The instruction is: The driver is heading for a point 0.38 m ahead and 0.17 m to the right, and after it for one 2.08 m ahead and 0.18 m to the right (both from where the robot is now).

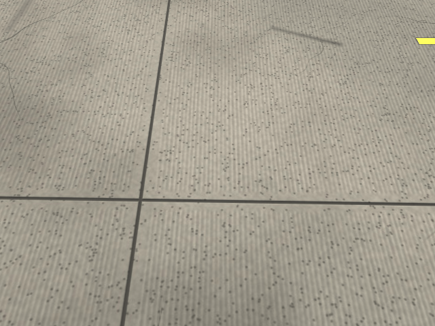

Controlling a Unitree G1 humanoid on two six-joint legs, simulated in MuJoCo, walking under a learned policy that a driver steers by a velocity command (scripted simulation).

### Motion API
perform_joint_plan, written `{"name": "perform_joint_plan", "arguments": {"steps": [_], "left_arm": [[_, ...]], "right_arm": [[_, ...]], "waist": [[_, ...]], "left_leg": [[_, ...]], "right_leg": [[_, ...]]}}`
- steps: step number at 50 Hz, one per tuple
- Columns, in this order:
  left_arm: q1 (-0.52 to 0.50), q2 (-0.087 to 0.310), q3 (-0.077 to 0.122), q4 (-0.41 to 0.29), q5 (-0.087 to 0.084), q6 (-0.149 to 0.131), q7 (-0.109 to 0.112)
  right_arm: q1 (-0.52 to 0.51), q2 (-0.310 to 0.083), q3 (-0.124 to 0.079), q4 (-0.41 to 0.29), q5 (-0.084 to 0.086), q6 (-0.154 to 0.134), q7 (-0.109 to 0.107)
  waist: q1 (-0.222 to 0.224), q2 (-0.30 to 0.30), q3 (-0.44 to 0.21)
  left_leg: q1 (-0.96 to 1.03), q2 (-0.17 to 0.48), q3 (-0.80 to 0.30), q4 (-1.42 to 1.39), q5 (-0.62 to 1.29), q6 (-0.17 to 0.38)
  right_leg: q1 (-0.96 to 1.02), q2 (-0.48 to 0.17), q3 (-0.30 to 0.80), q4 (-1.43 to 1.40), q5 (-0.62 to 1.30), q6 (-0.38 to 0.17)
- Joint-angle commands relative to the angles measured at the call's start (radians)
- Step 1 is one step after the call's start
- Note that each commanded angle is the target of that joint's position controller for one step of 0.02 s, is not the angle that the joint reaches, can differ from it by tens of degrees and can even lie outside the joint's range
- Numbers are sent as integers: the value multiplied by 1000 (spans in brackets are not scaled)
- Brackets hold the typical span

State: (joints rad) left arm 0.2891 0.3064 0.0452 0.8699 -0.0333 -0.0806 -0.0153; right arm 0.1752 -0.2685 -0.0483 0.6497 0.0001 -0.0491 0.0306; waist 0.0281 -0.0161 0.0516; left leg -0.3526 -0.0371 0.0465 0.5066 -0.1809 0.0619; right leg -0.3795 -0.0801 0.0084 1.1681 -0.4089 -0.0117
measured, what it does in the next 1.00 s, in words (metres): walks ahead, turning right: right foot, then left foot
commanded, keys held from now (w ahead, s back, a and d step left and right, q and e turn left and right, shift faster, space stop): w+e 0.34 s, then e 0.40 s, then q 0.26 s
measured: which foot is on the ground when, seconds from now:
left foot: down 0.00-0.42, up 0.44-0.86, down 0.88-1.00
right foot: up 0.00-0.38, down 0.40-1.00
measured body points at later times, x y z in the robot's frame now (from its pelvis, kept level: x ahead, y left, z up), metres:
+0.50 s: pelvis +0.27 -0.07 -0.01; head +0.32 -0.09 +0.43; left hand +0.51 +0.14 -0.11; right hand +0.28 -0.37 -0.13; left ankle +0.14 +0.10 -0.63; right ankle +0.34 -0.16 -0.73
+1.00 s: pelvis +0.42 -0.07 +0.00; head +0.44 -0.07 +0.45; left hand +0.66 +0.09 -0.11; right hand +0.44 -0.36 -0.10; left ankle +0.51 +0.02 -0.73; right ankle +0.34 -0.16 -0.73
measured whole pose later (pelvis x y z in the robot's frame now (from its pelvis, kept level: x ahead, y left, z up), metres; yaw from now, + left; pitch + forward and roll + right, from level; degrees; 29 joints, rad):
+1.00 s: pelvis +0.42 -0.07 +0.00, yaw -25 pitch +1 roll +0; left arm 0.15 0.25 0.02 0.73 0.02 0.02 0.02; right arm 0.18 -0.24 -0.03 0.74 -0.01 -0.03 0.01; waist 0.00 -0.03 0.01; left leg -0.36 -0.04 -0.07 0.55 -0.21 0.01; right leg -0.24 0.07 0.12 0.57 -0.35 -0.01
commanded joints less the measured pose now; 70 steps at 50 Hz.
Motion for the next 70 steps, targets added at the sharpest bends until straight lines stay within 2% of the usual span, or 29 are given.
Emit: {"name": "perform_joint_plan", "arguments": {"steps": [1,6,11,15,17,19,20,21,22,23,24,25,27,30,35,40,43,44,45,46,50,55,58,60,61,62,63,65,70], "left_arm": [[10,94,26,-59,0,3,3],[-58,52,24,-77,8,32,11],[-202,16,7,-123,15,19,-18],[-284,22,5,-183,15,19,-43],[-269,42,15,-203,15,22,-54],[-109,100,48,-178,22,26,-53],[37,156,77,-147,26,25,-40],[107,264,101,-142,30,32,-16],[62,296,98,-187,37,27,-18],[63,224,83,-206,34,30,-22],[9,181,72,-210,26,27,-20],[-41,151,65,-211,12,28,-16],[-102,125,56,-233,27,38,-3],[-127,149,66,-240,37,43,7],[-127,162,70,-241,17,84,41],[-121,118,50,-238,33,104,47],[-124,34,9,-210,39,92,38],[-58,2,-2,-193,62,79,34],[54,15,2,-174,80,69,31],[55,47,7,-164,78,70,34],[-83,98,31,-178,52,106,46],[-73,57,39,-172,43,100,54],[-52,58,50,-164,42,96,50],[-58,108,69,-168,46,98,53],[-51,132,76,-172,55,96,57],[-74,125,72,-191,60,90,64],[-80,114,66,-209,59,83,68],[-134,117,66,-218,39,76,72],[-94,158,83,-203,34,106,70]], "right_arm": [[60,-101,-38,-21,-12,-34,-4],[68,-116,-47,37,-22,-62,-20],[97,-146,-53,77,-11,-58,-35],[148,-168,-65,120,8,-28,-42],[132,-192,-71,122,12,-10,-51],[98,-210,-74,108,11,14,-68],[86,-201,-67,98,16,16,-75],[156,-123,-41,71,-24,1,-71],[240,-57,-8,43,-28,-28,-51],[137,-162,-32,53,5,-48,-37],[58,-160,-30,19,27,-54,-37],[36,-149,-30,27,14,-50,-48],[47,-163,-41,25,-5,-20,-62],[90,-121,-32,31,-13,7,-72],[-1,-109,-24,9,-11,21,-73],[-45,-116,-23,5,-3,14,-51],[-9,-82,-15,20,-14,-11,-33],[-28,-119,-15,9,-33,-18,-35],[-82,-169,-19,-12,-47,-15,-39],[-92,-109,-6,1,-42,-7,-40],[-72,-183,-33,-3,5,10,-23],[-39,-171,-44,-25,14,35,-44],[-78,-165,-50,-59,22,58,-52],[-98,-148,-49,-82,28,66,-48],[-87,-138,-47,-84,20,67,-42],[-81,-145,-54,-85,9,65,-36],[-78,-173,-69,-81,9,67,-33],[-58,-136,-63,-69,23,82,-32],[-133,-84,-37,-118,32,88,-5]], "waist": [[-26,97,-110],[-23,69,-23],[-78,53,25],[-101,51,47],[-72,78,14],[21,108,-85],[101,77,-163],[70,-145,-279],[1,-265,-481],[81,-72,-505],[65,-41,-364],[26,43,-233],[-32,5,-160],[-66,-28,-165],[-38,-70,-206],[-3,-117,-191],[-41,-107,-174],[-4,-38,-177],[92,128,-174],[82,195,-186],[14,168,-112],[-11,171,-185],[-6,100,-185],[-16,-60,-126],[-12,-151,-107],[-9,-181,-108],[-5,-95,-98],[-34,-34,-62],[25,-131,-87]], "left_leg": [[248,281,-271,-299,188,181],[212,268,-87,-380,266,159],[256,255,53,-405,269,111],[427,306,88,-333,376,92],[479,316,115,-234,637,69],[463,284,141,34,976,28],[351,233,161,266,896,-20],[48,139,153,615,232,-87],[-264,-67,-29,945,-495,-138],[-307,4,-179,976,-460,-112],[-348,45,-160,911,-385,-93],[-349,84,-137,829,-328,-98],[-233,113,-135,737,-260,-110],[-182,90,-114,607,-206,-145],[-161,52,-126,377,-28,-176],[-103,52,-124,205,-13,-157],[100,68,-108,-85,186,-88],[195,158,-225,-115,453,-46],[220,267,-344,-74,681,58],[167,309,-405,-89,559,158],[95,191,-388,-91,230,84],[159,200,-471,-46,374,126],[83,142,-431,-1,312,91],[-93,20,-274,116,100,7],[-201,-42,-177,228,-96,-40],[-270,-24,-141,430,-385,-70],[-310,5,-155,593,-433,-92],[-351,47,-158,602,-345,-120],[-203,57,-27,348,-210,-141]], "right_leg": [[-214,-78,74,2,116,8],[-310,-58,115,-166,319,41],[-275,-26,32,-449,536,21],[-336,-8,-10,-541,432,-23],[-281,34,-61,-554,326,-57],[-69,124,-122,-563,265,-97],[165,147,-94,-650,402,-132],[502,-65,200,-594,784,-223],[773,-305,732,-706,829,-455],[751,-265,637,-737,839,-406],[627,-225,486,-739,843,-361],[467,-170,388,-759,841,-317],[242,-119,316,-812,837,-292],[131,-81,254,-826,928,-288],[124,-33,261,-789,730,-224],[162,-59,316,-732,572,-201],[133,-34,298,-661,510,-143],[104,27,257,-618,380,-84],[77,112,173,-565,81,-30],[111,104,132,-568,13,19],[126,119,77,-609,115,15],[112,134,46,-573,122,5],[171,103,59,-643,188,-16],[244,-31,176,-745,384,-91],[301,-173,295,-791,546,-175],[322,-308,380,-804,714,-264],[325,-341,380,-797,807,-299],[347,-263,243,-776,792,-233],[363,-182,42,-769,807,-188]]}}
